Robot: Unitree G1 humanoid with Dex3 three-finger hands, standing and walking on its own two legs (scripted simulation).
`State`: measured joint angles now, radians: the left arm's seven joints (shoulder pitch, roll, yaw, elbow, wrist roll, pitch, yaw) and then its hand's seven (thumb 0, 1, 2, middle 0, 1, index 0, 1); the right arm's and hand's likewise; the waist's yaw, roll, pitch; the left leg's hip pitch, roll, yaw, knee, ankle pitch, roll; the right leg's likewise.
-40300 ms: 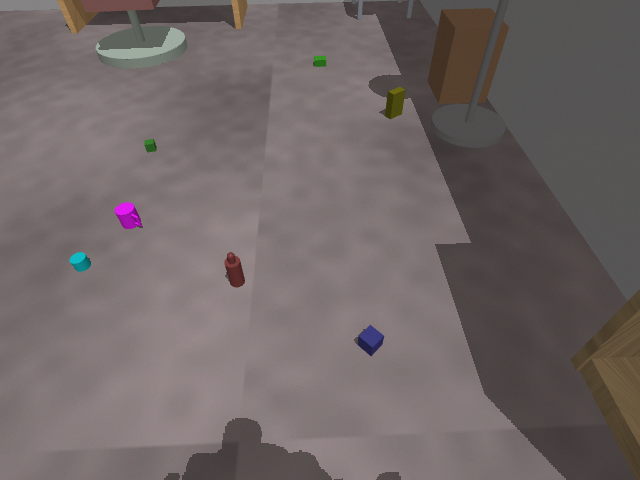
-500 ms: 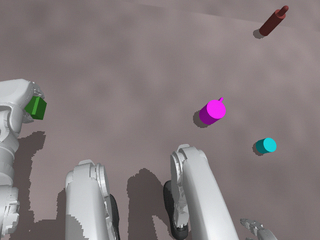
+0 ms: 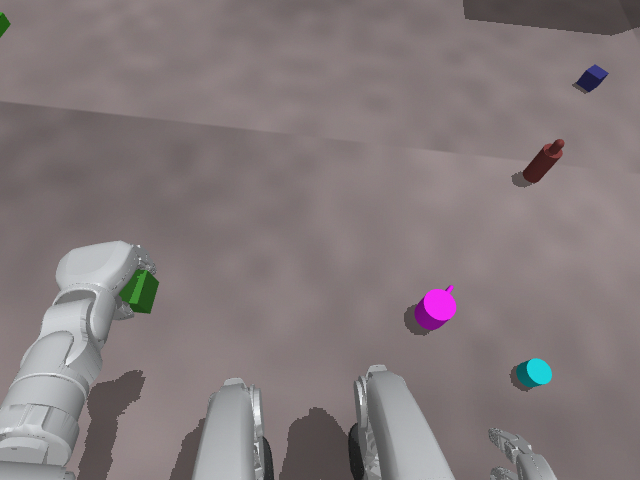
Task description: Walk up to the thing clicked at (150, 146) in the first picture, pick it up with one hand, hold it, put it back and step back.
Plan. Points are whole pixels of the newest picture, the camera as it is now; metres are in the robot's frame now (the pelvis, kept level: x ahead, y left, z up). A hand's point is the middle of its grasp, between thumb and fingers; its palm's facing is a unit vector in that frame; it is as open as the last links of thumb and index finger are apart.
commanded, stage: lift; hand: left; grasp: from above
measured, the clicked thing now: (132, 290) +0.41 +0.25 -0.11
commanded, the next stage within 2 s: hold in 0.66 s
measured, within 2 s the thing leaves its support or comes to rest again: neither
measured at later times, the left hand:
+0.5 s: hand (85, 267) +0.37 +0.23 +0.05, palm faces -0.42 -0.08 -0.90, open 7.4 cm
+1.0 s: hand (65, 223) +0.39 +0.23 +0.11, palm faces -0.43 -0.07 -0.90, open 7.3 cm
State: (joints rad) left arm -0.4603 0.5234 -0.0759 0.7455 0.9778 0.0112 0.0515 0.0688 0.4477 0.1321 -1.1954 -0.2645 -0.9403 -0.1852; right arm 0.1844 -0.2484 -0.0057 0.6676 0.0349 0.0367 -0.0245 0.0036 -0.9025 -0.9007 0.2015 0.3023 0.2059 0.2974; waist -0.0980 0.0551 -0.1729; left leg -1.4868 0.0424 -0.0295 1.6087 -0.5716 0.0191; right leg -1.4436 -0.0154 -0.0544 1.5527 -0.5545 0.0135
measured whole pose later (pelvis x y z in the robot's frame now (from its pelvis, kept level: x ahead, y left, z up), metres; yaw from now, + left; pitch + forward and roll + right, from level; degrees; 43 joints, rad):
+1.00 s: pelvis +0.08 +0.00 +0.18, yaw +0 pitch +8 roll -1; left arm -0.34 0.37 -0.20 0.83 0.99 0.06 0.13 0.08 0.44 0.16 -1.14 -0.27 -0.93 -0.20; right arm 0.25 -0.25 -0.04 0.74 0.05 0.01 -0.05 0.01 -0.89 -0.90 0.20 0.30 0.21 0.30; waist -0.04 0.04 -0.07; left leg -0.51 0.02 0.05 0.71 -0.34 0.01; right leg -0.50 -0.02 0.00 0.68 -0.33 0.02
